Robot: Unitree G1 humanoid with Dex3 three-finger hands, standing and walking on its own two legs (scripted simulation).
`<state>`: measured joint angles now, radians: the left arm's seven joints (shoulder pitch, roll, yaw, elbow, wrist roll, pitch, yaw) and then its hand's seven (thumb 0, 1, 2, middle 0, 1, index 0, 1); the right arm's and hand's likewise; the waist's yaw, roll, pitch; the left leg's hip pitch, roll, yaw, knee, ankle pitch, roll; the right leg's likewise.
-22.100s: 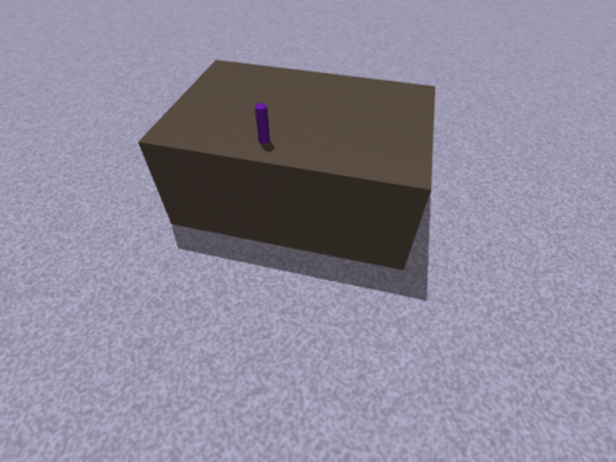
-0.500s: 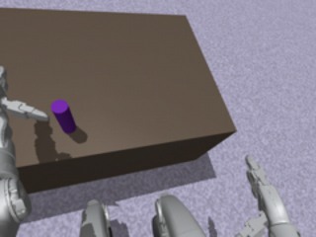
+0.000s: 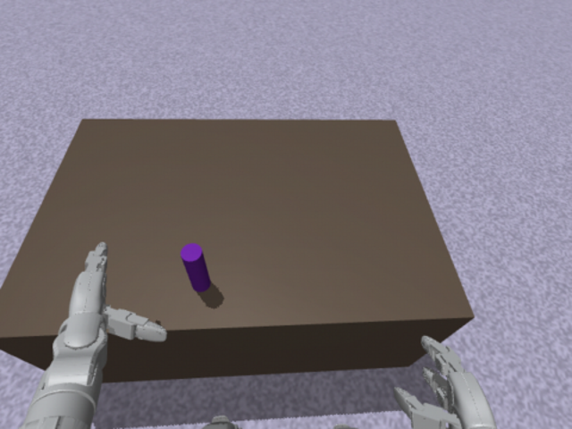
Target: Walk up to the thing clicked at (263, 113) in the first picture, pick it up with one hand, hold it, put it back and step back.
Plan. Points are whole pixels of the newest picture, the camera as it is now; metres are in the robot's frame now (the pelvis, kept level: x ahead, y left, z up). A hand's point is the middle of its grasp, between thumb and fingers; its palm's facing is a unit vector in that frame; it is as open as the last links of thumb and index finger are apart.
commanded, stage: home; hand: left
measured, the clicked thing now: (196, 269) +0.46 +0.18 -0.20
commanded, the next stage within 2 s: none
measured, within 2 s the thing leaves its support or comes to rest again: neither
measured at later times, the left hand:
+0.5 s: hand (164, 426) +0.16 +0.16 -0.06, palm faces +0.12 -0.96 -0.23, open 17.4 cm
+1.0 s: hand (164, 413) +0.17 +0.16 -0.05, palm faces +0.12 -0.96 -0.23, open 17.5 cm
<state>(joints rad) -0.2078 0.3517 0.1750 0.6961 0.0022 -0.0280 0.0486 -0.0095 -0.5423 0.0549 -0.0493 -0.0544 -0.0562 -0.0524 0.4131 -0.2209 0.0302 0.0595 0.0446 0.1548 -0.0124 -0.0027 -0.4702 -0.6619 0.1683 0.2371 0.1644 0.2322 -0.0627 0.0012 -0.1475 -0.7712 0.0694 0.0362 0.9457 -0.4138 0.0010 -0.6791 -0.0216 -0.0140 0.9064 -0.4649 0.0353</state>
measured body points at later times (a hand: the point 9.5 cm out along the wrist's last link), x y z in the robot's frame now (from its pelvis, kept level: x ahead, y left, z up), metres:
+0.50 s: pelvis +0.00 -0.02 +0.01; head +0.03 -0.02 +0.45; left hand +0.15 +0.21 -0.04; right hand +0.17 -0.25 -0.03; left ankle +0.02 +0.11 -0.69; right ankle -0.01 -0.15 -0.69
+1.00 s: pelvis +0.00 -0.02 +0.00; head +0.03 -0.02 +0.45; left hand +0.16 +0.21 -0.04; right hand +0.17 -0.24 -0.03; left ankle +0.02 +0.12 -0.69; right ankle -0.01 -0.15 -0.69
